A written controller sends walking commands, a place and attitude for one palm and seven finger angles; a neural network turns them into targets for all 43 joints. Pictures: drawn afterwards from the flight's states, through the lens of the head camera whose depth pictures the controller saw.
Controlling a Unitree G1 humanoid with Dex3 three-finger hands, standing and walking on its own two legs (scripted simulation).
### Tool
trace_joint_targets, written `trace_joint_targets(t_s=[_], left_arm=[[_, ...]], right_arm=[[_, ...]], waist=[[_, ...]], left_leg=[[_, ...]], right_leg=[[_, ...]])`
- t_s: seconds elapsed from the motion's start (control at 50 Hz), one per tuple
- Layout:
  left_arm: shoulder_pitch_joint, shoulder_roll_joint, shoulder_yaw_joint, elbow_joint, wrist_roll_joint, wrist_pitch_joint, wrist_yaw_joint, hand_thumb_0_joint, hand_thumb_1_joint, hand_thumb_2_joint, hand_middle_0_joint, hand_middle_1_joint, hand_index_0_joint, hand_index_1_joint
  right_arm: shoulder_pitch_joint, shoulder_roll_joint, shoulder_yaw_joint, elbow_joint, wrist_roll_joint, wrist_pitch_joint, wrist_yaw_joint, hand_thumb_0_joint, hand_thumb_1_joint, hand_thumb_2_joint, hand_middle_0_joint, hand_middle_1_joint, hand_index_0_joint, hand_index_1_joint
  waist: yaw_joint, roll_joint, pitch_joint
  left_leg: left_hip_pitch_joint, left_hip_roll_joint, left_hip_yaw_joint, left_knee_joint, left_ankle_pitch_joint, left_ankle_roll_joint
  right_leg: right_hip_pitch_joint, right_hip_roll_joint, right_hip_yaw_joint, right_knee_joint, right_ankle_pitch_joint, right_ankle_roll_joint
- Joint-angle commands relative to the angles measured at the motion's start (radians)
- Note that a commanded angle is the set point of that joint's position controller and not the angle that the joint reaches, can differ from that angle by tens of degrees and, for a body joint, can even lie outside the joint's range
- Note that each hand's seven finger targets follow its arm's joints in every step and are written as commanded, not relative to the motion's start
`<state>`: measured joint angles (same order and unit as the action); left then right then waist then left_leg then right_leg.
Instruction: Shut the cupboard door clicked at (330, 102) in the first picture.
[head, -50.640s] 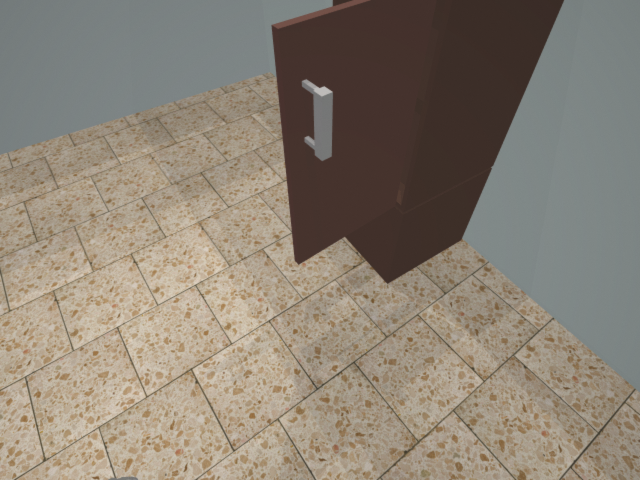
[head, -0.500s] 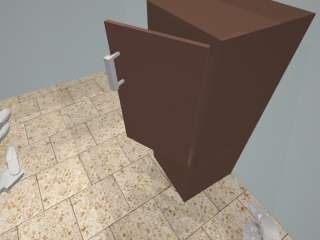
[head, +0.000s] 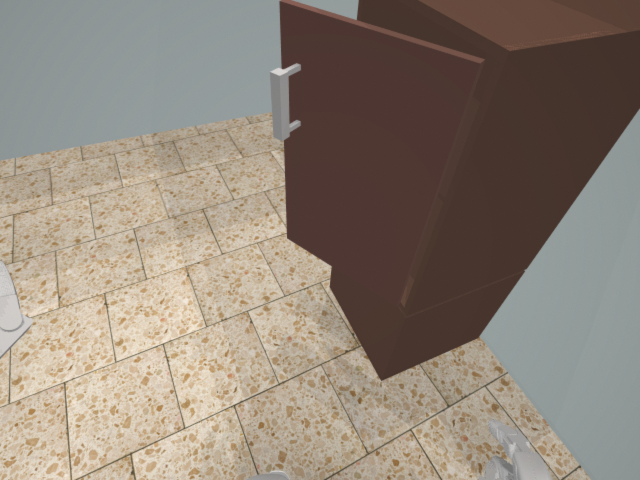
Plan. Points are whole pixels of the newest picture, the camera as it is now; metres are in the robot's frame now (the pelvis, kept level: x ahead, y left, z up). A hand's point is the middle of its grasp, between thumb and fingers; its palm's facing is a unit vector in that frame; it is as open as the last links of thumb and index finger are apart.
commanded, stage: step back with the hand held close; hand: left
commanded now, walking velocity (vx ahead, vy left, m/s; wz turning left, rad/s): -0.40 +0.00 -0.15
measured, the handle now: (288, 102) +0.73 +0.11 +0.11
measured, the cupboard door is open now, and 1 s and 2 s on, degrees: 28 28 28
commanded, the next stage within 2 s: stop stepping back and stand still in 0.40 s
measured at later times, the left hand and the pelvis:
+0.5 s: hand out of the picture +0.10 +0.33 +0.21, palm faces +0.42 -0.84 -0.34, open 7.4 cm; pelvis -0.12 +0.07 +0.00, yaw -4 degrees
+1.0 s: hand out of the picture -0.13 +0.48 +0.25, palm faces +0.45 -0.87 -0.21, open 7.4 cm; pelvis -0.38 +0.23 -0.05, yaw -11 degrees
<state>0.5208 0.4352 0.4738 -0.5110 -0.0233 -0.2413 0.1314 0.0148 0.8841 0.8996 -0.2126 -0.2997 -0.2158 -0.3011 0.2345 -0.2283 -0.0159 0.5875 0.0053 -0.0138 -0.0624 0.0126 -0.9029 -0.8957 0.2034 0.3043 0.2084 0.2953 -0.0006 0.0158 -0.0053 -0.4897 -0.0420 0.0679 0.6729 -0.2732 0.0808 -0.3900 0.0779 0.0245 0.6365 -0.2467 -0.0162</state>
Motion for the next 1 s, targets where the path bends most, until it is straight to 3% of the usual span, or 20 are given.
trace_joint_targets(t_s=[0.0,0.18,0.44,0.46,0.52,0.56,0.62,0.68,0.7,0.72,0.74,0.76,0.78,0.8,0.82,0.86,0.88,0.9,0.92,0.98], left_arm=[[-0.076,0.174,0.065,-0.171,-0.012,-0.053,0.035,0.000,0.900,0.900,-0.200,-0.300,-0.200,-0.300],[-0.093,0.234,0.166,-0.285,0.004,-0.078,0.042,0.000,0.900,0.900,-0.200,-0.300,-0.200,-0.300],[-0.065,0.207,0.092,-0.250,-0.065,-0.085,0.009,0.000,0.900,0.900,-0.200,-0.300,-0.200,-0.300],[-0.122,0.189,0.042,-0.273,-0.052,-0.110,0.007,0.000,0.900,0.900,-0.200,-0.300,-0.200,-0.300],[-0.271,0.350,0.174,-0.343,-0.056,-0.085,0.000,0.000,0.900,0.900,-0.200,-0.300,-0.200,-0.300],[-0.357,0.192,0.057,-0.340,-0.064,0.001,-0.026,0.000,0.900,0.900,-0.200,-0.300,-0.200,-0.300],[-0.488,0.301,0.139,-0.393,-0.039,-0.001,-0.013,0.000,0.900,0.900,-0.200,-0.300,-0.200,-0.300],[-0.191,0.272,0.178,-0.293,-0.055,0.040,-0.020,0.000,0.900,0.900,-0.200,-0.300,-0.200,-0.300],[-0.053,0.274,0.195,-0.301,-0.047,0.011,-0.005,0.000,0.900,0.900,-0.200,-0.300,-0.200,-0.300],[-0.148,0.274,0.125,-0.401,-0.035,-0.004,-0.016,0.000,0.900,0.900,-0.200,-0.300,-0.200,-0.300],[-0.359,0.296,0.152,-0.422,-0.087,0.014,-0.065,0.000,0.900,0.900,-0.200,-0.300,-0.200,-0.300],[-0.556,0.557,0.269,-0.506,-0.142,-0.003,-0.121,0.000,0.900,0.900,-0.200,-0.300,-0.200,-0.300],[-0.527,0.563,0.275,-0.421,-0.109,-0.052,-0.126,0.000,0.900,0.900,-0.200,-0.300,-0.200,-0.300],[-0.466,0.411,0.209,-0.361,-0.034,-0.037,-0.085,0.000,0.900,0.900,-0.200,-0.300,-0.200,-0.300],[-0.481,0.280,0.077,-0.283,-0.011,0.007,-0.052,0.000,0.900,0.900,-0.200,-0.300,-0.200,-0.300],[-0.768,0.296,0.067,-0.263,0.020,0.009,-0.034,0.000,0.900,0.900,-0.200,-0.300,-0.200,-0.300],[-0.892,0.383,0.134,-0.285,0.020,-0.039,-0.037,0.000,0.900,0.900,-0.200,-0.300,-0.200,-0.300],[-0.706,0.371,0.186,-0.064,0.037,-0.047,-0.043,0.000,0.900,0.900,-0.200,-0.300,-0.200,-0.300],[-0.571,0.239,0.079,0.052,0.031,-0.006,-0.056,0.000,0.900,0.900,-0.200,-0.300,-0.200,-0.300],[-0.664,0.237,0.037,-0.153,-0.006,0.038,-0.047,0.000,0.900,0.900,-0.200,-0.300,-0.200,-0.300]], right_arm=[[-0.080,-0.111,-0.057,-0.140,-0.001,-0.043,0.001,0.000,-0.900,-0.900,0.200,0.300,0.200,0.300],[-0.155,-0.130,-0.054,-0.152,-0.019,-0.091,-0.024,0.000,-0.900,-0.900,0.200,0.300,0.200,0.300],[-0.089,-0.077,-0.066,-0.033,0.011,-0.157,0.053,0.000,-0.900,-0.900,0.200,0.300,0.200,0.300],[-0.110,-0.065,-0.054,0.002,0.031,-0.153,0.046,0.000,-0.900,-0.900,0.200,0.300,0.200,0.300],[-0.131,-0.039,0.004,-0.059,0.008,-0.178,0.045,0.000,-0.900,-0.900,0.200,0.300,0.200,0.300],[-0.108,-0.161,-0.078,-0.061,0.013,-0.172,0.004,0.000,-0.900,-0.900,0.200,0.300,0.200,0.300],[-0.205,-0.141,-0.053,-0.109,0.001,-0.165,0.045,0.000,-0.900,-0.900,0.200,0.300,0.200,0.300],[-0.243,-0.094,-0.105,-0.146,-0.004,-0.144,0.072,0.000,-0.900,-0.900,0.200,0.300,0.200,0.300],[-0.212,-0.064,-0.099,-0.148,0.053,-0.126,0.089,0.000,-0.900,-0.900,0.200,0.300,0.200,0.300],[-0.267,-0.072,-0.098,-0.144,0.080,-0.126,0.075,0.000,-0.900,-0.900,0.200,0.300,0.200,0.300],[-0.238,0.018,-0.088,-0.078,0.063,-0.149,0.058,0.000,-0.900,-0.900,0.200,0.300,0.200,0.300],[-0.186,0.027,-0.031,-0.113,0.040,-0.162,0.038,0.000,-0.900,-0.900,0.200,0.300,0.200,0.300],[-0.140,0.033,0.025,-0.174,-0.020,-0.150,0.053,0.000,-0.900,-0.900,0.200,0.300,0.200,0.300],[-0.106,-0.040,0.011,-0.140,-0.052,-0.134,0.064,0.000,-0.900,-0.900,0.200,0.300,0.200,0.300],[-0.159,-0.127,-0.012,-0.105,-0.029,-0.142,0.065,0.000,-0.900,-0.900,0.200,0.300,0.200,0.300],[-0.116,-0.189,-0.053,-0.087,-0.031,-0.145,0.053,0.000,-0.900,-0.900,0.200,0.300,0.200,0.300],[-0.043,-0.166,-0.057,-0.077,-0.030,-0.171,0.055,0.000,-0.900,-0.900,0.200,0.300,0.200,0.300],[-0.043,-0.172,-0.095,-0.090,-0.020,-0.194,0.052,0.000,-0.900,-0.900,0.200,0.300,0.200,0.300],[-0.093,-0.117,-0.080,-0.099,-0.027,-0.161,0.074,0.000,-0.900,-0.900,0.200,0.300,0.200,0.300],[-0.231,-0.104,-0.070,-0.120,-0.022,-0.136,0.079,0.000,-0.900,-0.900,0.200,0.300,0.200,0.300]], waist=[[-0.025,-0.173,-0.080],[0.005,0.299,-0.139],[0.063,0.052,-0.295],[0.032,-0.244,-0.175],[-0.040,-0.167,-0.164],[-0.039,0.243,-0.316],[0.014,0.308,-0.124],[0.172,0.356,-0.157],[0.194,-0.217,-0.073],[0.071,-0.675,0.119],[-0.045,-0.464,0.067],[-0.117,-0.162,-0.064],[-0.078,-0.030,-0.112],[-0.029,0.147,-0.077],[-0.022,0.394,-0.085],[-0.034,0.821,0.118],[-0.049,0.771,0.237],[0.018,0.504,0.179],[0.019,0.283,0.072],[0.047,0.400,-0.039]], left_leg=[[0.118,0.077,-0.134,0.061,-0.151,-0.068],[-0.317,0.452,-0.437,-0.604,-0.492,0.073],[0.506,0.138,0.069,-0.129,0.252,-0.392],[0.584,0.142,-0.059,0.271,0.051,-0.265],[0.266,0.121,-0.104,0.081,-0.110,-0.073],[0.520,0.260,-0.423,-0.304,0.434,-0.060],[0.083,0.244,-0.302,-0.669,-0.588,-0.304],[-0.071,-0.042,0.161,-0.241,-0.360,-0.719],[0.124,-0.128,0.133,0.825,-0.321,-0.558],[-0.013,0.018,-0.447,1.756,-0.486,-0.154],[-0.072,0.036,-0.546,1.808,-0.463,0.372],[-0.078,0.090,-0.419,1.527,-0.278,0.584],[0.029,0.168,-0.243,0.895,-0.262,0.171],[0.076,0.096,-0.106,0.457,-0.280,-0.028],[0.276,0.136,-0.262,0.064,-0.321,-0.667],[-0.049,0.244,-0.456,-0.360,-0.809,-0.203],[-0.367,0.408,-0.764,-0.540,-0.974,0.328],[-0.535,0.440,-0.690,-0.587,-0.842,0.581],[-0.558,0.292,-0.532,-0.519,-0.765,0.158],[-0.340,0.238,-0.367,-0.523,-0.807,-0.067]], right_leg=[[-0.117,-0.326,0.405,-0.320,-0.114,-0.118],[0.300,0.043,0.025,0.547,-0.197,0.031],[0.141,-0.080,-0.078,-0.438,-0.310,-0.111],[-0.159,-0.296,0.129,-0.494,-0.118,-0.142],[0.076,-0.381,0.091,-0.124,0.498,-0.126],[0.000,0.033,-0.091,0.398,-0.278,0.043],[0.163,0.146,-0.169,0.631,-0.529,-0.001],[0.316,0.081,-0.312,0.333,-0.552,-0.119],[-0.170,-0.209,-0.058,-0.100,-0.586,-0.241],[-0.824,-0.589,0.578,-0.283,-0.477,-0.380],[-0.980,-0.533,0.412,-0.305,-0.454,-0.296],[-0.736,-0.525,0.272,-0.284,-0.508,-0.166],[-0.500,-0.453,0.156,-0.243,-0.694,0.062],[-0.484,-0.272,-0.044,-0.048,-0.644,-0.063],[-0.641,-0.205,-0.038,0.286,-0.562,-0.059],[-0.578,-0.026,-0.069,0.930,-0.392,0.001],[-0.482,-0.035,-0.015,1.055,-0.355,0.051],[-0.222,-0.044,-0.055,1.096,-0.224,0.080],[-0.056,-0.012,-0.120,1.052,-0.168,0.062],[0.011,0.082,-0.200,0.805,-0.224,0.052]])
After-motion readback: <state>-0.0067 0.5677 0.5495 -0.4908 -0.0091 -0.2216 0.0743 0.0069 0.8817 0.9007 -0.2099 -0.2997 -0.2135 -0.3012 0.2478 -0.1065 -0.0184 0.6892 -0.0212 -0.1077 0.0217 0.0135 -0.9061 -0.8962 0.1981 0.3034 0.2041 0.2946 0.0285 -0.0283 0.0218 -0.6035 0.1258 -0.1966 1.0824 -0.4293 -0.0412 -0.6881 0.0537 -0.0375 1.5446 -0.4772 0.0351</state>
